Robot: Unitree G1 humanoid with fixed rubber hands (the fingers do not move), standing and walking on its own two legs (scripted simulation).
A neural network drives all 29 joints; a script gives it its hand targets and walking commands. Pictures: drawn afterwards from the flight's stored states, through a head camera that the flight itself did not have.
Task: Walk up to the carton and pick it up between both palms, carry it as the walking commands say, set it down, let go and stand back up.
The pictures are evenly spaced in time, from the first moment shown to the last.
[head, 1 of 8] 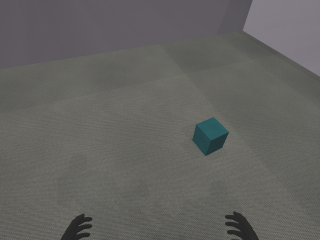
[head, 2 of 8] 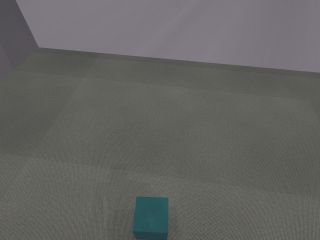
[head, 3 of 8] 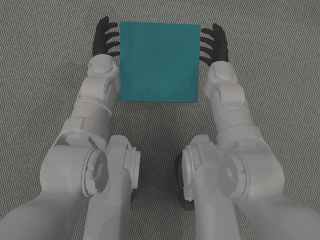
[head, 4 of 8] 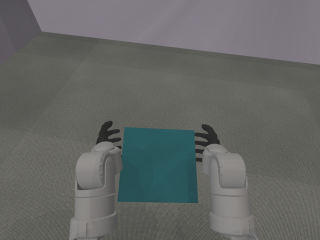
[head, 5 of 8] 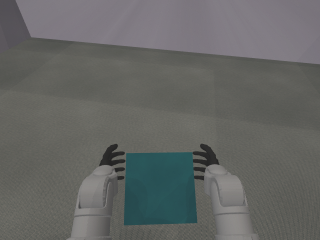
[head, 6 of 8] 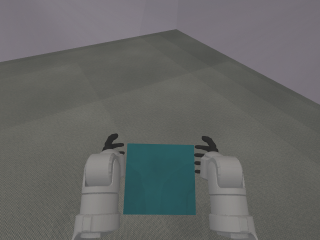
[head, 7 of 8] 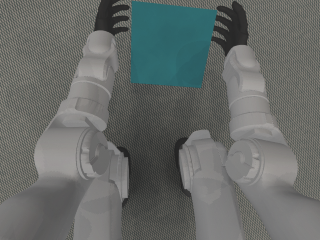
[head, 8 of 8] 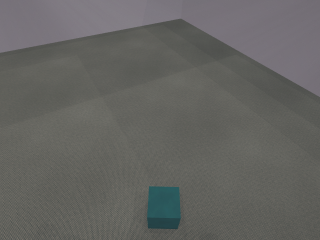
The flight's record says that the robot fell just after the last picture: no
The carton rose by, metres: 0.65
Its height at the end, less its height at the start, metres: +0.00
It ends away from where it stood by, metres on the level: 1.59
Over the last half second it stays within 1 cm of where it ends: yes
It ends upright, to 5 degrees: yes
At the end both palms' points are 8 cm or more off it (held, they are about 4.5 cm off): yes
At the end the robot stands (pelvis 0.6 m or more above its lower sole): yes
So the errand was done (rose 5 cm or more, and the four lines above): yes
